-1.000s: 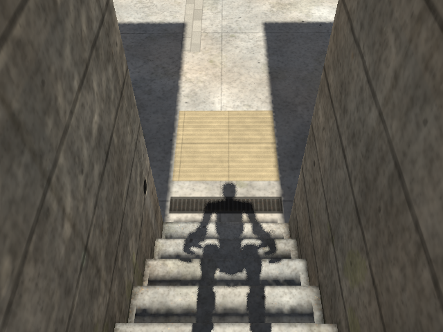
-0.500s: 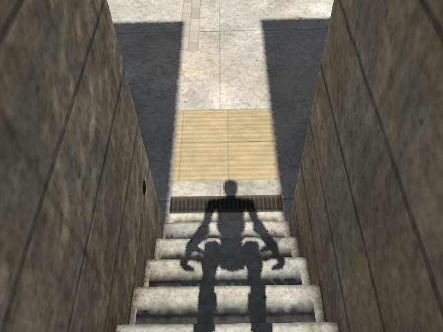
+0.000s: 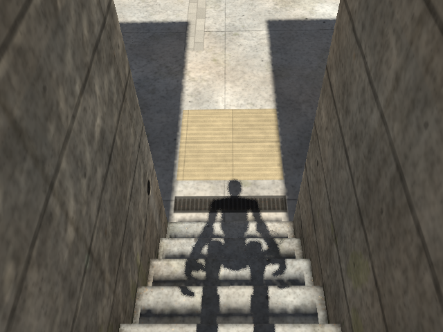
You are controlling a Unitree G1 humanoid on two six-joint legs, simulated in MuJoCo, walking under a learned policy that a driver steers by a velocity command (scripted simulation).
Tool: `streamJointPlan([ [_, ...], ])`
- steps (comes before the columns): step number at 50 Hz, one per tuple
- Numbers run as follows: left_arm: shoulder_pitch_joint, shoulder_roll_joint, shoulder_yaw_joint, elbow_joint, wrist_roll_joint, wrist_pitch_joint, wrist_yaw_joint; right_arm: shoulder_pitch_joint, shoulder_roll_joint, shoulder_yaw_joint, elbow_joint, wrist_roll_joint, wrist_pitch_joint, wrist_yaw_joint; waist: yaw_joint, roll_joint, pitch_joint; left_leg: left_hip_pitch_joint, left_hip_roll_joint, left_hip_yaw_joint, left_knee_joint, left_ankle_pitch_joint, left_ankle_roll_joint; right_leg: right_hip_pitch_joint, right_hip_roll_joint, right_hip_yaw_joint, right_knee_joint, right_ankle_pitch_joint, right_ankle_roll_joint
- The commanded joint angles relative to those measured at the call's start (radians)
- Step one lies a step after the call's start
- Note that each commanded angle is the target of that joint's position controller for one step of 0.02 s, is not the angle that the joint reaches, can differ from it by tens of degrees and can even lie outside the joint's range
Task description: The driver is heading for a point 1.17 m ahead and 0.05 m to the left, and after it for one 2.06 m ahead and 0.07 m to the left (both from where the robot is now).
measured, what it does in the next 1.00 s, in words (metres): goes down: left foot, then right foot 0.20 m lower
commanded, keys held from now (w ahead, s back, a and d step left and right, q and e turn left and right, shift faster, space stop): shift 0.04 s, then w+shift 0.96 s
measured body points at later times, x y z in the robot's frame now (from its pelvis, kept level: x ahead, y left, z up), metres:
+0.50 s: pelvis +0.11 +0.07 -0.07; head +0.14 +0.08 +0.38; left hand +0.22 +0.34 -0.19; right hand +0.11 -0.20 -0.20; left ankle +0.04 +0.15 -0.73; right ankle +0.16 -0.10 -0.70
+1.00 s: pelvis +0.44 +0.11 -0.40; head +0.42 +0.12 +0.05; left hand +0.36 +0.34 -0.55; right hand +0.52 -0.14 -0.52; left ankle +0.46 +0.19 -1.13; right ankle +0.27 +0.00 -0.85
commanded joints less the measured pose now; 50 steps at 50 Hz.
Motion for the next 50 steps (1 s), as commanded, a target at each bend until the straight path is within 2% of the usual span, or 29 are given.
streamJointPlan([
  [1, 0.114, 0.108, 0.023, -0.008, -0.004, 0.001, 0.004, 0.066, -0.087, -0.014, -0.011, -0.001, 0.0, -0.001, -0.005, -0.023, -0.012, 0.022, -0.028, 0.008, -0.063, 0.234, -0.01, -0.026, -0.019, 0.04, -0.102, 0.295, 0.035],
  [4, 0.163, 0.222, 0.067, 0.013, 0.021, 0.006, 0.021, 0.051, -0.165, -0.051, -0.02, -0.019, 0.003, -0.015, 0.032, -0.077, 0.018, -0.045, -0.069, 0.054, 0.007, -0.127, 0.0, -0.039, -0.075, 0.129, -0.222, -0.241, -0.061],
  [6, 0.209, 0.282, 0.104, 0.016, 0.06, -0.012, 0.056, -0.019, -0.144, -0.056, -0.051, -0.041, -0.015, -0.032, 0.088, -0.147, 0.09, -0.309, -0.052, 0.021, 0.165, -0.21, 0.029, 0.028, -0.261, 0.375, -0.31, -0.505, -0.223],
  [10, 0.146, 0.118, 0.056, 0.017, 0.06, -0.086, 0.088, -0.175, -0.031, -0.005, -0.164, -0.036, -0.085, -0.059, 0.118, -0.083, 0.012, -0.539, 0.02, -0.043, 0.356, -0.111, 0.034, 0.024, -0.38, 0.463, -0.284, -0.35, -0.304],
  [12, 0.121, 0.107, 0.05, 0.054, 0.003, -0.121, 0.148, -0.074, -0.048, -0.02, -0.159, -0.108, -0.093, -0.058, 0.062, -0.094, -0.055, -0.406, 0.007, 0.014, 0.358, -0.127, 0.049, -0.081, -0.305, 0.351, -0.192, -0.329, -0.241],
  [13, 0.101, 0.115, 0.044, 0.055, 0.042, -0.124, 0.154, 0.006, -0.024, -0.011, -0.143, -0.121, -0.094, -0.046, 0.037, -0.118, -0.053, -0.336, 0.011, -0.017, 0.498, 0.017, 0.054, -0.204, -0.286, 0.309, -0.139, -0.285, -0.214],
  [14, 0.046, 0.227, 0.075, 0.006, -0.031, -0.135, 0.141, -0.014, -0.079, -0.036, -0.173, -0.021, -0.061, -0.046, 0.002, -0.209, -0.096, -0.28, 0.006, 0.05, 0.467, 0.102, 0.039, -0.14, -0.244, 0.259, -0.138, -0.155, -0.203],
  [16, 0.028, 0.22, 0.078, 0.008, -0.019, -0.149, 0.141, 0.022, -0.118, -0.046, -0.174, -0.028, -0.061, -0.052, -0.023, -0.157, -0.088, -0.173, -0.008, 0.104, 0.333, 0.071, -0.005, -0.193, -0.21, 0.204, -0.001, -0.06, -0.156],
  [18, -0.135, 0.207, 0.077, -0.03, -0.001, -0.141, 0.142, 0.39, -0.118, -0.059, -0.069, -0.033, -0.058, -0.07, -0.22, -0.041, -0.087, 0.217, -0.068, 0.123, 0.242, -0.089, 0.026, -0.525, -0.116, 0.088, 0.407, 0.149, -0.091],
  [19, -0.276, 0.136, 0.062, -0.096, 0.013, -0.154, 0.141, 0.608, -0.211, -0.086, -0.015, -0.046, -0.076, -0.079, -0.333, 0.278, -0.047, 0.348, 0.098, -0.211, 0.12, -0.153, 0.121, -0.848, 0.002, 0.044, 0.931, -0.035, -0.055],
  [20, -0.306, 0.032, 0.036, -0.148, 0.026, -0.162, 0.166, 0.592, -0.218, -0.076, -0.038, -0.011, -0.089, -0.071, -0.278, 0.292, 0.027, 0.323, 0.219, -0.437, 0.091, 0.041, 0.163, -1.092, 0.104, 0.276, 0.942, -0.238, -0.093],
  [21, -0.273, 0.052, 0.03, -0.152, 0.014, -0.153, 0.172, 0.539, -0.256, -0.093, -0.043, -0.016, -0.098, -0.073, -0.226, 0.194, 0.02, 0.263, 0.337, -0.621, 0.022, -0.217, 0.251, -1.14, 0.072, 0.365, 0.84, -0.229, -0.071],
  [22, -0.328, 0.101, 0.041, -0.149, 0.0, -0.142, 0.174, 0.406, -0.2, -0.078, -0.084, -0.034, -0.107, -0.073, -0.17, 0.026, 0.063, 0.128, 0.34, -0.652, 0.057, -0.29, 0.292, -1.109, 0.038, 0.362, 0.778, -0.165, -0.019],
  [24, -0.281, 0.113, 0.037, -0.117, 0.013, -0.099, 0.168, 0.295, -0.128, -0.055, -0.1, -0.09, -0.106, -0.082, -0.082, -0.012, 0.048, -0.084, 0.301, -0.581, 0.15, -0.255, 0.229, -0.955, 0.045, 0.309, 0.796, -0.085, 0.002],
  [27, -0.173, 0.0, -0.003, -0.075, 0.006, -0.061, 0.119, 0.098, -0.073, -0.048, -0.104, -0.017, -0.119, -0.106, 0.105, -0.028, -0.008, -0.791, 0.057, -0.097, 0.318, -0.396, 0.103, -0.12, 0.137, 0.083, 0.464, 0.89, 0.049],
  [30, -0.168, 0.039, -0.012, -0.028, 0.012, -0.034, 0.127, 0.133, -0.065, -0.042, -0.102, 0.035, -0.126, -0.112, 0.075, 0.065, -0.004, -0.799, 0.023, -0.01, 0.47, -0.249, 0.074, 0.134, 0.142, -0.022, 0.392, 1.035, 0.068],
  [32, -0.012, 0.145, 0.024, 0.044, 0.024, -0.013, 0.148, 0.171, -0.11, -0.067, -0.069, -0.016, -0.103, -0.097, 0.083, 0.171, -0.042, -0.548, 0.072, -0.081, 0.753, 0.051, 0.132, 0.088, 0.113, 0.009, 0.382, 0.761, 0.023],
  [34, 0.407, 0.252, 0.07, 0.177, 0.023, -0.024, 0.164, 0.057, -0.129, -0.084, -0.082, -0.045, -0.097, -0.079, 0.31, 0.011, -0.042, -0.718, -0.001, 0.036, 1.471, 0.477, 0.087, 0.415, 0.067, 0.047, 0.084, 0.501, -0.111],
  [35, 0.391, 0.212, 0.059, 0.176, -0.007, -0.051, 0.136, 0.012, -0.082, -0.079, -0.091, -0.05, -0.09, -0.088, 0.332, -0.166, 0.094, -0.917, -0.098, 0.069, 1.824, -0.153, 0.118, 0.388, -0.063, 0.2, -0.198, 0.472, -0.161],
  [36, 0.247, 0.216, 0.04, 0.155, 0.02, -0.086, 0.125, 0.152, 0.011, -0.056, -0.165, -0.053, -0.092, -0.11, 0.07, -0.221, 0.118, -1.122, -0.053, -0.078, 1.649, -0.343, 0.136, 0.382, -0.168, 0.408, 0.146, 1.027, -0.147],
  [38, 0.135, 0.112, 0.014, 0.132, 0.016, -0.122, 0.123, 0.276, 0.0, -0.068, -0.092, -0.08, -0.096, -0.12, -0.059, 0.049, 0.056, -1.068, 0.026, -0.195, 1.168, -0.086, 0.097, 0.23, -0.235, 0.459, 0.15, 0.677, -0.189],
  [39, -0.134, 0.112, 0.018, 0.034, -0.026, -0.137, 0.15, 0.175, -0.025, -0.061, -0.174, -0.072, -0.103, -0.104, -0.161, 0.106, 0.059, -0.764, 0.093, -0.156, 0.586, 0.208, 0.009, -0.156, -0.24, 0.429, -0.012, 0.412, -0.227],
  [41, -0.151, 0.169, 0.034, 0.062, -0.008, -0.155, 0.161, 0.31, -0.081, -0.086, -0.061, -0.077, -0.084, -0.101, -0.154, -0.016, -0.079, -0.142, -0.009, -0.007, 0.701, 0.451, -0.049, -0.562, -0.25, 0.562, 0.174, 0.407, -0.331],
  [43, -0.151, 0.036, 0.002, 0.067, -0.047, -0.185, 0.168, 0.149, 0.001, -0.049, -0.133, -0.015, -0.102, -0.083, -0.135, 0.032, -0.048, -0.031, 0.012, -0.009, 0.194, 1.091, -0.051, -0.63, -0.006, 0.234, 0.387, -0.087, -0.189],
  [45, -0.003, 0.072, 0.01, 0.141, -0.024, -0.156, 0.156, 0.047, 0.024, -0.038, -0.182, -0.001, -0.079, -0.072, -0.012, -0.053, 0.012, 0.046, -0.048, 0.064, 0.014, 0.918, -0.034, -0.516, 0.015, 0.237, 0.447, 0.027, -0.192],
  [47, -0.109, 0.105, 0.015, 0.142, -0.014, -0.129, 0.133, 0.481, -0.078, -0.081, -0.072, -0.038, -0.052, -0.109, -0.194, -0.175, -0.137, 0.372, -0.109, 0.117, 0.19, 0.742, 0.037, -0.539, 0.02, 0.212, 0.881, 0.558, -0.181],
  [48, -0.08, 0.096, 0.012, 0.122, 0.01, -0.108, 0.139, 0.516, -0.142, -0.105, -0.08, -0.029, -0.049, -0.108, -0.238, -0.05, -0.025, 0.292, 0.006, -0.036, -0.253, 0.392, 0.129, -0.484, 0.06, 0.177, 1.222, 0.545, -0.199],
  [49, -0.165, 0.041, 0.002, 0.104, 0.041, -0.106, 0.13, 0.623, -0.154, -0.113, -0.029, -0.041, -0.046, -0.073, -0.313, 0.068, -0.026, 0.493, 0.111, -0.123, -0.103, 0.456, 0.196, -0.761, 0.167, 0.168, 1.653, -0.175, -0.219],
  [50, 0.007, -0.072, -0.025, 0.03, 0.017, -0.118, 0.143, 0.566, -0.138, -0.073, -0.017, -0.052, -0.069, -0.039, -0.102, 0.103, -0.064, 0.624, 0.263, -0.297, 0.255, 0.715, 0.156, -1.087, 0.135, 0.246, 1.631, -0.392, -0.221],
])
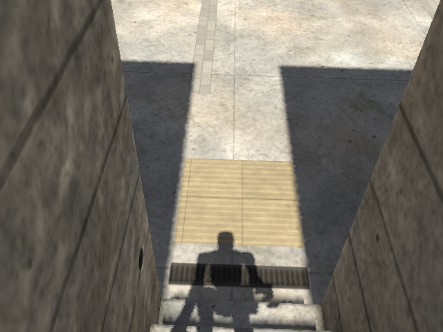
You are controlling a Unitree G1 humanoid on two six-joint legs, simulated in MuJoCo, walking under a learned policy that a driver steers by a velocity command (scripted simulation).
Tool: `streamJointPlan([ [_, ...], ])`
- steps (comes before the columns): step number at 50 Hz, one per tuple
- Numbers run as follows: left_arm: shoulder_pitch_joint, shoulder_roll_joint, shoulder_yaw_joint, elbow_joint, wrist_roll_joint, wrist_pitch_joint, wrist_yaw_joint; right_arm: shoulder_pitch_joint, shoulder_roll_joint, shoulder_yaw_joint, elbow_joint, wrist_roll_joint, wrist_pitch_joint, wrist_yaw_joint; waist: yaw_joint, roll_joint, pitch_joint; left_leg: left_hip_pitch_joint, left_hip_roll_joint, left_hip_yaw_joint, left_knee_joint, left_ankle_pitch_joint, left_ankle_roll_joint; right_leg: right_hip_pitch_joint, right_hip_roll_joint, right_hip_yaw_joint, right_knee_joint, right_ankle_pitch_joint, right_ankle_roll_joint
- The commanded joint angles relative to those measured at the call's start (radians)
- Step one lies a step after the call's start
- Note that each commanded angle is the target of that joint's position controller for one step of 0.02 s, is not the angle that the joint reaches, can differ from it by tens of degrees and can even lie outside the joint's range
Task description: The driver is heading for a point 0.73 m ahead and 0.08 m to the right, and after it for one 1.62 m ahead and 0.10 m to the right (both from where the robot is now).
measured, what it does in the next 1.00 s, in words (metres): goes down: right foot 0.21 m lower, then left foot 0.21 m lower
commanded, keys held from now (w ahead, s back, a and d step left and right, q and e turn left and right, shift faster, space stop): w+shift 0.66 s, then shift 0.34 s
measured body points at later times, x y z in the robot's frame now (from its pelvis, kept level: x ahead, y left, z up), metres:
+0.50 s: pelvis +0.35 -0.03 -0.29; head +0.36 -0.03 +0.16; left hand +0.25 +0.22 -0.43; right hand +0.46 -0.28 -0.42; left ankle +0.48 +0.11 -0.92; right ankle +0.29 -0.10 -0.95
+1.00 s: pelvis +0.72 -0.07 -0.65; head +0.72 -0.05 -0.20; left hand +0.63 +0.18 -0.80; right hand +0.79 -0.34 -0.77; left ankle +0.64 +0.07 -1.06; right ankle +0.70 -0.15 -1.36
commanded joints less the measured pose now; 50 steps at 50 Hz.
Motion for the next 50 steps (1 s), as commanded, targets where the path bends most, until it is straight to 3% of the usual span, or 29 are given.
streamJointPlan([
  [1, -0.01, 0.001, -0.018, -0.134, 0.016, -0.026, -0.005, 0.481, -0.123, -0.02, 0.15, 0.017, 0.012, 0.045, -0.051, 0.059, 0.02, 0.686, 0.302, -0.345, 0.249, 0.321, 0.088, -0.946, -0.078, 0.215, 0.192, 0.042, -0.056],
  [2, -0.053, 0.019, -0.022, -0.148, 0.054, -0.021, -0.015, 0.502, -0.234, -0.061, 0.188, 0.036, 0.012, 0.027, -0.083, 0.176, 0.006, 0.634, 0.451, -0.653, 0.086, -0.309, 0.28, -1.052, -0.108, 0.215, 0.175, -0.048, 0.004],
  [5, -0.449, 0.111, 0.004, -0.274, 0.016, -0.001, -0.016, 0.136, -0.014, 0.026, 0.12, 0.025, 0.006, -0.029, 0.01, -0.057, 0.369, -0.402, 0.281, -0.419, -0.031, -0.384, 0.169, -0.534, -0.191, 0.24, -0.684, 0.689, 0.215],
  [6, -0.326, 0.047, -0.007, -0.193, 0.047, 0.04, -0.016, 0.157, -0.117, 0.002, 0.12, 0.009, 0.003, -0.041, 0.042, 0.056, 0.285, -0.568, 0.244, -0.331, 0.022, -0.224, 0.176, -0.249, -0.131, 0.113, -0.578, 0.772, 0.233],
  [9, -0.265, 0.023, -0.026, -0.16, 0.006, 0.025, -0.056, 0.067, -0.083, 0.007, 0.1, 0.115, -0.028, -0.056, 0.085, 0.0, 0.169, -0.723, 0.073, -0.067, 0.235, -0.418, 0.09, 0.262, -0.112, 0.0, -0.939, 1.484, 0.213],
  [13, -0.383, 0.085, -0.006, -0.215, 0.008, 0.045, -0.006, 0.116, -0.113, -0.016, 0.11, 0.033, -0.013, -0.056, -0.003, 0.179, 0.251, -0.343, 0.128, -0.173, 0.472, -0.125, 0.126, 0.063, -0.172, 0.036, -1.089, 1.207, 0.164],
  [15, 0.188, 0.235, 0.057, -0.029, 0.015, 0.049, 0.032, 0.055, -0.083, -0.014, 0.136, -0.013, -0.026, -0.031, 0.203, 0.147, 0.019, -0.349, 0.11, -0.043, 1.095, 0.521, 0.11, 0.535, -0.131, -0.038, -1.151, 1.022, 0.101],
  [16, 0.515, 0.283, 0.09, 0.088, 0.007, 0.047, 0.023, -0.115, -0.103, -0.031, 0.111, 0.001, -0.034, -0.015, 0.441, -0.162, 0.033, -0.617, -0.028, 0.025, 1.726, 0.126, 0.074, 0.769, -0.169, -0.005, -1.338, 1.018, 0.022],
  [17, 0.367, 0.232, 0.072, 0.055, -0.016, 0.033, -0.005, -0.205, 0.004, -0.006, 0.074, -0.018, -0.033, -0.029, 0.383, -0.272, 0.224, -0.857, -0.162, 0.041, 1.952, -0.547, 0.098, 0.59, -0.252, 0.139, -1.365, 1.041, 0.016],
  [18, 0.183, 0.246, 0.046, 0.003, 0.005, -0.001, -0.023, 0.037, 0.011, -0.011, 0.013, 0.004, -0.047, -0.036, 0.099, -0.251, 0.221, -1.092, -0.089, -0.133, 1.581, -0.454, 0.089, 0.666, -0.345, 0.329, -1.128, 1.177, 0.013],
  [20, 0.081, 0.101, 0.016, -0.016, 0.013, -0.031, -0.024, 0.161, 0.022, -0.024, 0.108, -0.019, -0.024, -0.05, -0.023, -0.004, 0.171, -0.961, 0.012, -0.201, 1.195, -0.202, 0.043, 0.363, -0.366, 0.341, -1.136, 0.774, -0.011],
  [21, -0.089, 0.15, 0.029, -0.068, 0.005, -0.042, -0.009, 0.038, 0.008, -0.015, 0.038, -0.055, -0.005, -0.055, -0.044, -0.197, 0.151, -0.924, 0.083, -0.178, 1.07, -0.237, -0.029, 0.123, -0.506, 0.633, -1.23, 0.356, -0.127],
  [23, -0.203, 0.1, 0.012, -0.106, -0.019, -0.055, 0.018, 0.042, -0.041, -0.021, 0.074, -0.029, 0.012, -0.024, -0.153, 0.035, 0.096, -0.034, -0.023, 0.02, 0.622, 0.485, -0.121, -0.586, -0.294, 0.361, -1.221, 0.36, -0.073],
  [26, -0.176, 0.103, 0.017, -0.083, -0.07, -0.089, 0.026, 0.036, 0.04, 0.027, 0.084, 0.011, -0.002, 0.013, -0.12, -0.026, 0.071, 0.245, -0.058, 0.126, 0.284, 0.866, -0.126, -0.598, -0.164, 0.055, -0.935, 0.188, 0.026],
  [29, -0.057, 0.13, 0.033, -0.029, -0.016, -0.007, 0.023, -0.032, -0.03, 0.014, 0.007, 0.023, 0.012, -0.016, -0.002, -0.174, 0.193, 0.12, -0.037, 0.101, -0.129, 0.569, -0.043, -0.212, -0.16, 0.097, -0.64, 0.589, 0.003],
  [31, -0.24, 0.176, 0.05, -0.064, -0.009, 0.005, 0.02, 0.597, -0.155, -0.051, 0.196, -0.014, 0.006, -0.028, -0.333, -0.119, 0.01, 0.56, 0.079, -0.113, -0.022, 0.47, 0.139, -0.415, -0.153, 0.124, 0.1, 0.913, -0.002],
  [32, -0.115, 0.017, 0.019, -0.13, -0.029, -0.009, 0.017, 0.536, -0.215, -0.054, 0.19, -0.002, -0.014, 0.012, -0.171, 0.204, 0.021, 0.782, 0.265, -0.288, 0.198, 0.722, 0.155, -0.836, -0.051, 0.075, 0.306, 0.026, 0.007],
  [34, -0.048, 0.014, 0.007, -0.122, -0.002, -0.018, 0.037, 0.462, -0.116, -0.014, 0.188, 0.002, -0.039, 0.032, -0.087, 0.085, 0.029, 0.645, 0.317, -0.306, 0.251, 0.496, 0.13, -0.974, -0.125, 0.228, 0.038, 0.131, -0.067],
  [36, -0.185, 0.073, 0.031, -0.162, 0.033, 0.014, 0.05, 0.285, -0.023, 0.028, 0.147, 0.027, -0.02, -0.015, -0.005, 0.021, 0.184, 0.047, 0.344, -0.421, 0.206, 0.38, 0.186, -0.779, -0.181, 0.259, -0.392, 0.454, 0.106],
  [39, -0.148, 0.057, 0.019, -0.099, 0.032, 0.004, 0.043, 0.166, -0.057, 0.028, 0.129, 0.043, -0.033, -0.082, 0.083, -0.001, 0.144, -0.427, 0.121, -0.187, 0.366, 0.148, 0.098, -0.205, -0.111, 0.103, -0.768, 1.038, 0.213],
  [40, 0.025, -0.052, -0.028, -0.046, 0.055, -0.005, -0.075, -0.095, -0.075, 0.021, -0.096, -0.129, -0.05, 0.016, 0.067, -0.061, 0.299, -0.992, -0.073, 0.25, 0.43, -0.378, -0.04, 0.157, -0.217, -0.076, -1.026, 1.937, 0.109],
  [41, 0.026, -0.073, -0.005, -0.032, 0.062, 0.01, -0.124, -0.088, -0.155, 0.002, -0.09, -0.137, -0.067, 0.05, 0.094, 0.042, 0.21, -1.099, -0.085, 0.217, 0.378, -0.494, -0.017, 0.485, -0.161, -0.136, -0.903, 1.792, 0.162],
  [43, 0.246, 0.117, 0.058, -0.034, 0.119, 0.01, -0.132, -0.01, -0.152, 0.017, -0.067, -0.049, -0.094, 0.075, 0.268, 0.018, 0.118, -0.968, -0.018, 0.026, 0.686, 0.062, -0.028, 0.694, -0.127, -0.137, -0.777, 1.237, 0.225],
  [44, 0.454, 0.16, 0.082, -0.01, 0.121, 0.029, -0.126, -0.001, -0.265, -0.007, -0.058, -0.038, -0.089, 0.092, 0.356, -0.101, 0.093, -0.701, 0.068, -0.063, 1.045, 0.124, -0.063, 0.642, -0.206, -0.088, -1.037, 1.188, 0.192],
  [45, 0.69, 0.214, 0.107, 0.095, 0.094, 0.032, -0.123, -0.02, -0.331, -0.045, -0.068, 0.044, -0.065, 0.083, 0.413, -0.422, 0.129, -0.377, -0.054, -0.057, 1.51, -0.058, -0.136, 0.512, -0.217, -0.141, -1.613, 1.353, 0.136],
  [46, 0.558, 0.185, 0.085, 0.077, 0.08, 0.034, -0.103, 0.114, -0.228, -0.01, -0.016, 0.011, -0.025, 0.118, 0.269, -0.367, 0.106, -0.348, -0.118, -0.121, 1.685, -0.606, -0.096, 0.578, -0.352, 0.064, -1.769, 1.405, 0.015],
  [47, 0.301, 0.373, 0.093, -0.043, -0.031, 0.023, -0.122, 0.359, -0.108, -0.018, -0.047, -0.023, -0.004, 0.161, 0.013, -0.295, -0.174, -0.894, -0.141, -0.136, 1.913, -0.698, -0.158, 0.958, -0.632, 0.559, -1.098, 2.346, -0.334],
  [48, 0.245, 0.291, 0.087, -0.052, 0.058, 0.002, -0.105, 0.126, -0.109, 0.012, -0.106, -0.004, -0.005, 0.155, 0.131, 0.037, -0.196, -1.068, -0.056, -0.188, 1.746, -0.612, -0.106, 0.963, -0.665, 0.495, -1.075, 2.282, -0.28],
  [50, 0.135, 0.175, 0.032, -0.052, 0.049, -0.013, -0.099, 0.023, -0.065, 0.045, -0.214, 0.018, 0.002, 0.136, -0.009, 0.107, -0.093, -1.146, 0.094, -0.175, 1.535, -0.506, -0.089, 0.51, -0.614, 0.46, -1.106, 1.742, -0.164],
])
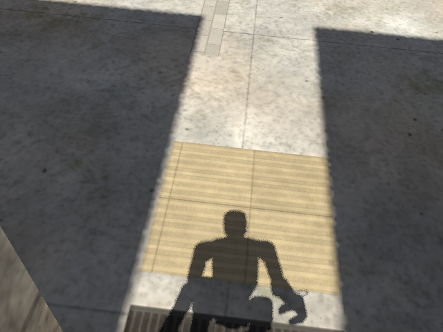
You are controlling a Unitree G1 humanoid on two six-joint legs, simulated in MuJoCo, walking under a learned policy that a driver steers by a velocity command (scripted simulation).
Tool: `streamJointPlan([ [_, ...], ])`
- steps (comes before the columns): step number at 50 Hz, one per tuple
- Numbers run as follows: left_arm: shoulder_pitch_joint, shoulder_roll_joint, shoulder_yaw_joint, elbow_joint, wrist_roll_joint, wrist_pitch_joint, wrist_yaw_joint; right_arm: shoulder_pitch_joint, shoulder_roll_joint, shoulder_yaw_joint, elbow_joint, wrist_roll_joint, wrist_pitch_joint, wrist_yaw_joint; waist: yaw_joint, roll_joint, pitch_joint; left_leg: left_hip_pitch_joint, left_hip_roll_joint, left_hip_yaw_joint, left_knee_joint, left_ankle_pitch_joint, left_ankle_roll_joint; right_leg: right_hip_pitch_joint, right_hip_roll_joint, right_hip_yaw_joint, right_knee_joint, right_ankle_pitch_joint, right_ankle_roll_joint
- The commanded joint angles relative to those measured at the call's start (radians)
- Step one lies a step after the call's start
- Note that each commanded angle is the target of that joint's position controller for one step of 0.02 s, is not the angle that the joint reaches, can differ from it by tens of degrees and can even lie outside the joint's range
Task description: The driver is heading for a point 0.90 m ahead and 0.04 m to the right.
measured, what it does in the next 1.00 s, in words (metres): goes down: left foot 0.20 m lower, then right foot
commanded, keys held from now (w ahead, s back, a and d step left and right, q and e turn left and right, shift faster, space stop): shift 1.00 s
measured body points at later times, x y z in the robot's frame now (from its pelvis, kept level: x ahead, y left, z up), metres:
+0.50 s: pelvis +0.19 +0.06 -0.19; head +0.21 +0.06 +0.26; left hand +0.27 +0.31 -0.33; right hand +0.13 -0.17 -0.34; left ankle +0.22 +0.13 -0.91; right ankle +0.22 -0.09 -0.74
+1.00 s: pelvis +0.26 +0.04 -0.19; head +0.28 +0.04 +0.26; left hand +0.34 +0.30 -0.33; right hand +0.29 -0.23 -0.33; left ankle +0.22 +0.13 -0.91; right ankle +0.24 -0.09 -0.91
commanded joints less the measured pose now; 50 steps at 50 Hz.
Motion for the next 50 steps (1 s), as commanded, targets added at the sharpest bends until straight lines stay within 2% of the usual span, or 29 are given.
streamJointPlan([
  [1, 0.107, -0.101, -0.057, 0.008, 0.025, -0.034, 0.03, -0.025, 0.1, 0.067, -0.173, -0.021, -0.005, 0.0, -0.09, 0.131, 0.017, -0.673, 0.244, -0.095, -0.464, 0.343, 0.01, 0.258, -0.45, 0.47, -0.136, 1.279, -0.198],
  [2, -0.036, -0.192, -0.106, -0.056, -0.003, -0.037, 0.044, 0.051, 0.108, 0.074, -0.1, -0.02, 0.013, 0.015, -0.153, 0.14, 0.155, -0.326, 0.286, -0.079, -0.924, 0.803, 0.018, -0.215, -0.325, 0.322, -0.181, 0.952, -0.131],
  [3, -0.116, -0.103, -0.091, -0.073, 0.017, -0.046, 0.039, 0.051, 0.117, 0.063, -0.035, -0.022, 0.017, 0.031, -0.196, 0.039, 0.135, 0.23, 0.212, 0.048, -0.922, 1.018, 0.006, -0.647, -0.116, 0.144, -0.147, 0.762, -0.098],
  [4, -0.133, 0.081, -0.041, -0.074, 0.043, -0.078, 0.048, 0.065, 0.084, 0.056, -0.021, -0.032, 0.024, 0.061, -0.234, -0.102, 0.09, 0.484, 0.101, 0.176, -0.666, 1.071, -0.002, -0.813, -0.051, 0.09, -0.151, 0.704, -0.091],
  [5, -0.12, 0.127, -0.03, -0.053, 0.06, -0.091, 0.049, 0.02, -0.002, 0.04, -0.029, -0.046, 0.02, 0.063, -0.193, 0.001, 0.091, 0.29, 0.151, 0.015, -0.704, 1.114, -0.03, -0.649, -0.107, 0.198, -0.043, 0.541, -0.094],
  [6, 0.029, 0.12, -0.027, -0.003, 0.0, -0.098, 0.068, -0.036, -0.083, 0.017, -0.057, -0.085, 0.03, 0.049, -0.102, 0.044, 0.057, -0.043, 0.147, 0.027, -0.925, 1.061, -0.019, -0.25, -0.15, 0.226, 0.054, 0.549, -0.091],
  [7, 0.248, 0.07, -0.042, 0.087, -0.026, -0.095, 0.099, -0.174, -0.081, 0.017, -0.083, -0.07, 0.024, 0.041, 0.015, 0.013, 0.073, -0.341, 0.188, -0.008, -1.089, 1.021, -0.031, 0.113, -0.198, 0.326, 0.176, 0.529, -0.078],
  [9, 0.341, -0.108, -0.079, 0.091, -0.022, -0.058, 0.144, -0.353, 0.016, 0.059, -0.077, -0.053, 0.043, 0.041, 0.143, 0.105, 0.076, -0.382, 0.262, -0.037, -1.728, 1.346, 0.028, 0.282, -0.176, 0.353, 0.259, 0.199, -0.054],
  [11, 0.119, 0.051, -0.056, 0.084, 0.049, -0.023, 0.059, -0.138, 0.081, 0.053, -0.044, -0.046, 0.072, 0.056, -0.065, -0.09, 0.121, 0.469, 0.124, 0.157, -1.421, 1.48, 0.041, -0.5, -0.17, 0.318, 0.157, 0.113, -0.084],
  [12, -0.04, 0.088, -0.055, 0.049, 0.052, -0.039, 0.015, 0.104, 0.048, 0.029, 0.038, -0.098, 0.076, 0.06, -0.227, -0.088, 0.112, 0.711, 0.068, 0.218, -1.125, 1.414, 0.029, -0.7, -0.168, 0.277, 0.241, 0.243, -0.046],
  [13, -0.174, 0.082, -0.052, -0.007, -0.035, -0.038, 0.026, 0.106, -0.031, -0.007, 0.026, -0.038, 0.069, 0.045, -0.26, 0.073, 0.124, 0.604, 0.146, 0.159, -1.721, 1.249, 0.03, -0.454, -0.188, 0.259, 0.305, 0.193, 0.038],
  [14, -0.064, 0.123, -0.041, 0.043, -0.033, -0.033, 0.019, 0.127, -0.109, -0.039, 0.06, -0.039, 0.062, 0.026, -0.217, 0.098, 0.096, 0.768, 0.096, 0.257, -1.851, 1.257, 0.048, -0.344, -0.121, 0.214, 0.501, 0.248, 0.055],
  [15, 0.021, 0.159, -0.029, 0.104, 0.013, -0.017, -0.023, 0.307, -0.167, -0.077, 0.089, -0.048, 0.054, 0.002, -0.294, 0.192, -0.033, 1.018, 0.135, 0.223, -1.89, 1.279, 0.138, -0.328, -0.065, 0.188, 0.854, 0.396, 0.087],
  [16, 0.26, 0.035, -0.018, 0.141, 0.014, -0.011, -0.058, 0.304, -0.244, -0.074, 0.072, -0.023, 0.049, 0.024, -0.163, 0.416, -0.284, 1.355, 0.338, 0.013, -1.456, 1.897, 0.367, -0.606, 0.058, 0.086, 1.378, -0.401, 0.128],
  [17, 0.144, 0.08, -0.011, 0.053, -0.041, -0.005, -0.054, 0.246, -0.222, -0.056, 0.065, -0.005, 0.035, 0.066, -0.143, 0.311, -0.344, 1.311, 0.467, -0.18, -1.49, 2.113, 0.436, -0.726, 0.037, 0.101, 1.524, -0.45, 0.149],
  [18, -0.022, 0.067, -0.018, -0.041, -0.071, -0.003, -0.028, 0.202, -0.145, -0.028, 0.06, -0.02, 0.021, 0.076, -0.138, 0.173, -0.234, 1.182, 0.5, -0.191, -1.55, 1.99, 0.396, -0.867, 0.007, 0.11, 1.458, -0.414, 0.159],
  [19, -0.058, 0.011, -0.038, -0.077, -0.082, -0.006, -0.009, 0.169, -0.073, 0.007, 0.066, 0.008, 0.014, 0.096, -0.081, 0.107, -0.217, 1.027, 0.514, -0.173, -1.553, 1.818, 0.346, -0.856, -0.067, 0.147, 1.367, -0.372, 0.164],
  [20, -0.082, -0.065, -0.069, -0.067, -0.103, -0.004, -0.012, 0.128, 0.054, 0.038, 0.112, -0.022, 0.024, 0.079, -0.042, -0.013, -0.051, 0.784, 0.407, -0.057, -1.662, 1.526, 0.173, -0.772, -0.136, 0.181, 1.184, -0.152, 0.128],
  [21, 0.078, -0.106, -0.074, -0.04, -0.122, -0.016, -0.017, 0.103, -0.025, 0.037, 0.096, 0.018, 0.02, 0.092, 0.07, 0.147, -0.012, 0.499, 0.461, -0.054, -1.672, 1.651, 0.213, -0.549, -0.158, 0.199, 1.086, -0.08, 0.161],
  [22, 0.129, -0.124, -0.084, -0.04, -0.088, -0.014, -0.007, 0.05, 0.014, 0.043, 0.092, 0.042, -0.012, 0.069, 0.081, 0.171, 0.046, 0.329, 0.402, -0.017, -1.708, 1.39, 0.272, -0.517, -0.178, 0.181, 0.93, 0.101, 0.18],
  [24, -0.002, -0.05, -0.085, -0.087, -0.022, 0.01, 0.01, 0.075, 0.047, 0.078, 0.137, 0.009, -0.033, 0.023, 0.009, 0.152, 0.083, 0.183, 0.31, -0.043, -1.71, 0.702, 0.248, -0.504, -0.174, 0.172, 0.845, 0.168, 0.202],
  [25, 0.08, -0.026, -0.069, -0.027, 0.002, 0.016, 0.001, 0.034, 0.062, 0.085, 0.125, -0.002, -0.047, 0.007, 0.017, 0.011, 0.094, 0.164, 0.245, 0.051, -1.67, 0.614, 0.218, -0.442, -0.224, 0.18, 0.507, 0.51, 0.189],
  [27, -0.025, -0.016, -0.06, -0.051, -0.035, 0.025, -0.035, -0.019, 0.007, 0.09, 0.124, 0.013, -0.051, 0.006, 0.011, 0.086, 0.086, -0.049, 0.186, 0.071, -1.704, 0.603, 0.132, -0.084, -0.148, 0.033, 0.353, 0.521, 0.219],
  [29, -0.059, 0.05, -0.032, -0.082, -0.065, 0.008, -0.036, 0.009, -0.104, 0.071, 0.116, 0.051, -0.045, 0.031, 0.004, 0.136, 0.017, 0.086, 0.231, -0.006, -1.707, 0.525, 0.096, 0.053, -0.093, 0.035, 0.22, 0.327, 0.257],
  [31, -0.044, 0.067, -0.016, -0.069, -0.077, -0.006, -0.006, 0.001, -0.099, 0.067, 0.116, 0.095, -0.016, 0.069, 0.027, 0.065, -0.002, 0.265, 0.255, -0.082, -1.652, 0.557, 0.069, 0.133, -0.133, 0.094, -0.113, 0.405, 0.256],
  [32, -0.165, 0.12, -0.01, -0.087, -0.074, -0.004, 0.004, 0.113, -0.146, 0.025, 0.111, 0.083, -0.002, 0.054, -0.082, -0.051, -0.018, 0.32, 0.198, 0.012, -1.657, 0.386, 0.03, 0.164, -0.129, 0.083, -0.143, 0.334, 0.209],
  [34, -0.283, 0.095, -0.019, -0.105, -0.072, 0.008, 0.005, 0.127, -0.105, 0.009, 0.094, 0.048, 0.031, 0.026, -0.151, -0.006, 0.05, 0.339, 0.149, 0.043, -1.698, 0.134, 0.064, 0.085, -0.084, 0.056, -0.174, 0.067, 0.179],
  [37, -0.241, 0.073, -0.009, -0.089, -0.085, 0.004, -0.002, 0.073, -0.008, 0.013, 0.109, 0.052, 0.026, 0.024, -0.127, 0.036, 0.156, 0.421, 0.087, 0.137, -1.669, 0.244, 0.073, -0.043, -0.08, 0.081, -0.245, 0.102, 0.156],
  [50, -0.288, 0.119, 0.021, -0.039, -0.073, 0.011, 0.001, -0.033, -0.13, -0.046, 0.103, 0.036, 0.03, 0.021, -0.096, 0.048, 0.0, 0.555, 0.076, 0.164, -1.612, 0.821, 0.058, 0.14, -0.049, 0.035, -0.2, 0.503, 0.13],
])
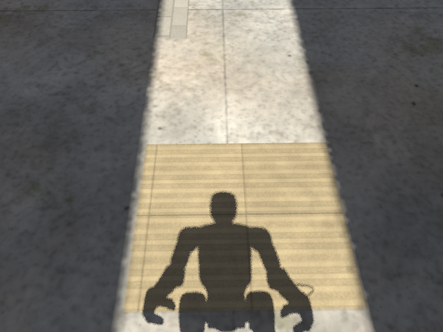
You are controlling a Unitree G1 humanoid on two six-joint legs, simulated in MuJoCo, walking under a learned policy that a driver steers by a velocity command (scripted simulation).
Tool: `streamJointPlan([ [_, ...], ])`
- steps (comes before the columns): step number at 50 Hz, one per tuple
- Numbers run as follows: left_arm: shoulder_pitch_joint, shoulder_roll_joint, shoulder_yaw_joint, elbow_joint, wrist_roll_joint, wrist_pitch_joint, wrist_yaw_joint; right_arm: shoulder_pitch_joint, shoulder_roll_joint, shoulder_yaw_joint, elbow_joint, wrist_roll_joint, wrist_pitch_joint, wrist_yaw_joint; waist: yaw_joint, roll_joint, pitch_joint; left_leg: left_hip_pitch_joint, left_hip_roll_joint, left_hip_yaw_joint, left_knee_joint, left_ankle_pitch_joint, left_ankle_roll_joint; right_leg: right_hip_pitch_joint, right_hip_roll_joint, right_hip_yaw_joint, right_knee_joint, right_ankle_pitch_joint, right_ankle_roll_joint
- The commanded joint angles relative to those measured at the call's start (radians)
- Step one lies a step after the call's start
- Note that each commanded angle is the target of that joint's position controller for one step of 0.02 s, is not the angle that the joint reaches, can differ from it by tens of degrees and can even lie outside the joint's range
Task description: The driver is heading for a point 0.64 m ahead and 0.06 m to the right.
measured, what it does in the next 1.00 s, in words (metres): walks ahead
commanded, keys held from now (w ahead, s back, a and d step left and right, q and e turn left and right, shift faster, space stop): shift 0.54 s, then w+shift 0.46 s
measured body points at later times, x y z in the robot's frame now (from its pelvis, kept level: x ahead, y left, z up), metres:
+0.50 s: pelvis +0.01 +0.00 +0.00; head +0.04 +0.01 +0.45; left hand +0.10 +0.28 -0.14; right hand +0.04 -0.28 -0.13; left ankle -0.04 +0.09 -0.72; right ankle -0.02 -0.13 -0.72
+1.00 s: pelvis +0.16 -0.03 -0.06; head +0.17 -0.02 +0.39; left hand +0.12 +0.23 -0.21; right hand +0.26 -0.30 -0.18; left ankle +0.26 +0.11 -0.71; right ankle +0.01 -0.13 -0.72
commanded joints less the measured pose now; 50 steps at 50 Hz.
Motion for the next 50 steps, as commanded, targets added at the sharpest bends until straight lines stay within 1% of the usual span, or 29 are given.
streamJointPlan([
  [1, 0.012, 0.129, 0.028, -0.016, -0.003, -0.008, 0.003, 0.051, -0.125, -0.031, -0.015, 0.001, -0.005, 0.0, -0.005, 0.002, -0.051, -0.001, 0.019, -0.036, -0.062, 0.481, -0.008, 0.061, 0.033, -0.013, -0.046, 0.425, 0.001],
  [7, -0.042, 0.149, 0.033, -0.004, -0.006, -0.004, 0.003, 0.011, -0.147, -0.043, -0.011, -0.001, 0.0, 0.001, -0.009, 0.009, -0.05, -0.007, 0.023, -0.039, -0.062, 0.471, -0.021, 0.091, 0.04, -0.015, -0.054, 0.428, 0.003],
  [13, -0.072, 0.16, 0.034, 0.008, -0.006, 0.0, 0.004, -0.009, -0.16, -0.049, 0.0, -0.003, 0.004, 0.002, -0.013, 0.012, -0.043, 0.002, 0.028, -0.046, -0.07, 0.459, -0.025, 0.102, 0.044, -0.016, -0.066, 0.41, 0.002],
  [19, -0.078, 0.163, 0.033, 0.023, -0.004, 0.004, 0.006, -0.01, -0.165, -0.05, 0.012, -0.004, 0.009, 0.004, -0.015, 0.013, -0.033, 0.013, 0.032, -0.053, -0.084, 0.442, -0.023, 0.104, 0.048, -0.017, -0.08, 0.377, 0.001],
  [27, -0.062, 0.162, 0.029, 0.043, -0.003, 0.01, 0.009, 0.005, -0.164, -0.048, 0.028, -0.005, 0.014, 0.006, -0.017, 0.016, -0.016, 0.025, 0.034, -0.062, -0.102, 0.423, -0.017, 0.1, 0.051, -0.019, -0.096, 0.338, 0.002],
  [28, -0.035, 0.186, 0.041, 0.051, 0.0, 0.011, 0.014, 0.037, -0.192, -0.059, 0.041, -0.008, 0.018, 0.001, -0.02, 0.031, -0.016, 0.031, 0.045, -0.08, -0.147, 0.236, 0.009, 0.1, 0.065, -0.036, -0.108, 0.146, -0.002],
  [29, -0.022, 0.235, 0.064, 0.046, 0.016, 0.009, 0.023, 0.066, -0.249, -0.083, 0.049, -0.023, 0.02, -0.01, -0.038, 0.068, 0.025, 0.012, 0.083, -0.147, -0.223, -0.144, 0.075, 0.054, 0.087, -0.051, -0.09, -0.129, -0.016],
  [30, -0.03, 0.235, 0.072, 0.035, 0.029, 0.003, 0.033, 0.098, -0.277, -0.099, 0.053, -0.034, 0.018, -0.021, -0.059, 0.101, 0.087, -0.003, 0.151, -0.25, -0.284, -0.413, 0.145, -0.045, 0.084, -0.033, -0.053, -0.238, -0.039],
  [31, -0.043, 0.184, 0.061, 0.026, 0.031, -0.006, 0.041, 0.168, -0.245, -0.096, 0.07, -0.043, 0.011, -0.034, -0.088, 0.127, 0.116, 0.034, 0.235, -0.36, -0.317, -0.51, 0.209, -0.137, 0.073, -0.016, 0.015, -0.246, -0.058],
  [32, -0.061, 0.106, 0.042, 0.014, 0.034, -0.016, 0.047, 0.227, -0.164, -0.075, 0.086, -0.049, 0.005, -0.046, -0.104, 0.137, 0.134, 0.099, 0.308, -0.447, -0.333, -0.5, 0.254, -0.234, 0.052, 0.003, 0.05, -0.174, -0.073],
  [33, -0.104, 0.054, 0.028, -0.004, 0.038, -0.025, 0.054, 0.245, -0.094, -0.052, 0.089, -0.056, 0.002, -0.056, -0.115, 0.115, 0.143, 0.128, 0.346, -0.497, -0.332, -0.446, 0.278, -0.28, 0.04, 0.021, 0.058, -0.078, -0.086],
  [34, -0.17, 0.019, 0.015, -0.047, 0.04, -0.034, 0.068, 0.203, -0.059, -0.039, 0.062, -0.063, -0.007, -0.064, -0.112, 0.086, 0.138, 0.116, 0.338, -0.467, -0.309, -0.34, 0.289, -0.277, 0.039, 0.031, 0.065, 0.019, -0.104],
  [35, -0.239, 0.009, 0.003, -0.098, 0.055, -0.048, 0.08, 0.145, -0.073, -0.041, 0.025, -0.074, -0.014, -0.081, -0.108, 0.069, 0.087, 0.151, 0.325, -0.447, -0.278, -0.243, 0.282, -0.306, 0.036, 0.023, 0.118, 0.009, -0.107],
  [36, -0.223, 0.017, -0.001, -0.106, 0.058, -0.054, 0.08, 0.139, -0.08, -0.038, 0.016, -0.074, -0.02, -0.087, -0.102, 0.073, 0.073, 0.142, 0.313, -0.418, -0.253, -0.228, 0.273, -0.307, 0.039, 0.013, 0.14, -0.02, -0.111],
  [37, -0.162, 0.028, -0.007, -0.099, 0.07, -0.064, 0.073, 0.124, -0.075, -0.036, -0.005, -0.097, -0.021, -0.096, -0.077, 0.051, 0.068, 0.075, 0.276, -0.341, -0.169, -0.166, 0.238, -0.236, 0.026, 0.023, 0.149, 0.075, -0.107],
  [38, -0.072, 0.045, -0.001, -0.081, 0.069, -0.065, 0.064, 0.099, -0.09, -0.037, -0.017, -0.093, -0.02, -0.092, -0.029, 0.02, 0.062, -0.033, 0.223, -0.265, -0.083, -0.191, 0.227, -0.13, 0.051, -0.02, 0.103, 0.081, -0.108],
  [39, -0.088, 0.095, 0.017, -0.076, 0.027, -0.025, 0.068, 0.099, -0.215, -0.09, 0.034, -0.025, -0.045, -0.129, -0.005, 0.182, 0.004, 0.028, 0.215, -0.249, -0.026, -0.172, 0.177, -0.2, 0.034, -0.061, 0.132, -0.04, -0.092],
  [40, -0.081, 0.096, 0.016, -0.084, 0.03, -0.015, 0.078, 0.156, -0.186, -0.085, 0.051, -0.02, -0.058, -0.141, -0.023, 0.141, 0.03, -0.026, 0.218, -0.256, 0.083, -0.088, 0.177, -0.18, 0.031, -0.032, 0.143, -0.088, -0.095],
  [41, 0.052, 0.085, 0.014, -0.041, 0.033, -0.019, 0.085, 0.11, -0.151, -0.078, 0.048, -0.024, -0.067, -0.139, 0.051, 0.042, 0.004, -0.209, 0.176, -0.19, 0.285, 0.073, 0.145, -0.003, 0.017, 0.039, 0.074, -0.148, -0.129],
  [42, 0.38, 0.122, 0.028, 0.054, 0.037, -0.035, 0.094, -0.065, -0.118, -0.069, 0.003, -0.028, -0.082, -0.132, 0.242, -0.159, -0.105, -0.551, 0.094, -0.045, 0.716, 0.309, 0.082, 0.415, -0.043, 0.219, -0.06, -0.25, -0.206],
  [43, 0.525, 0.221, 0.05, 0.111, 0.039, -0.045, 0.09, -0.207, -0.06, -0.054, -0.06, -0.048, -0.101, -0.123, 0.303, -0.341, -0.049, -0.956, 0.019, -0.096, 0.875, -0.136, 0.076, 0.534, -0.212, 0.674, -0.265, -0.434, -0.307],
  [44, 0.514, 0.228, 0.053, 0.11, 0.035, -0.048, 0.088, -0.306, -0.081, -0.054, -0.096, -0.062, -0.097, -0.134, 0.291, -0.148, 0.097, -1.157, 0.069, -0.185, 0.829, -0.121, 0.069, 0.498, -0.283, 0.804, -0.255, -0.473, -0.349],
  [45, 0.42, 0.189, 0.048, 0.094, 0.053, -0.05, 0.083, -0.289, -0.092, -0.064, -0.071, -0.056, -0.091, -0.135, 0.231, -0.009, 0.159, -1.18, 0.085, -0.201, 0.834, -0.048, 0.046, 0.448, -0.263, 0.745, -0.156, -0.416, -0.347],
  [46, 0.332, 0.148, 0.038, 0.072, 0.052, -0.049, 0.08, -0.244, -0.059, -0.058, -0.056, -0.045, -0.081, -0.132, 0.164, 0.023, 0.181, -1.12, 0.093, -0.187, 0.782, -0.004, 0.036, 0.311, -0.239, 0.646, -0.12, -0.361, -0.336],
  [47, 0.229, 0.111, 0.029, 0.042, 0.073, -0.051, 0.081, -0.182, -0.064, -0.063, -0.041, -0.043, -0.066, -0.131, 0.09, 0.019, 0.199, -1.027, 0.119, -0.201, 0.722, 0.054, 0.022, 0.17, -0.218, 0.534, -0.076, -0.349, -0.319],
  [48, 0.033, 0.048, 0.015, 0.008, 0.062, -0.072, 0.095, -0.264, -0.015, -0.039, -0.066, -0.005, -0.061, -0.119, 0.035, 0.015, 0.215, -0.806, 0.088, -0.247, 0.436, 0.333, 0.014, -0.088, -0.104, 0.28, -0.034, -0.272, -0.213],
  [49, -0.016, 0.027, 0.011, -0.018, 0.068, -0.076, 0.089, -0.225, -0.001, -0.033, -0.054, 0.005, -0.063, -0.097, -0.005, -0.075, 0.155, -0.551, 0.035, -0.168, 0.332, 0.53, 0.013, -0.263, -0.052, 0.17, 0.016, -0.255, -0.203],
  [50, -0.046, 0.021, 0.019, -0.018, 0.037, -0.074, 0.09, -0.164, 0.014, -0.022, -0.032, 0.001, -0.058, -0.068, -0.061, -0.033, 0.09, -0.178, 0.019, -0.086, 0.177, 0.841, 0.011, -0.487, 0.007, 0.046, 0.014, -0.28, -0.163],
])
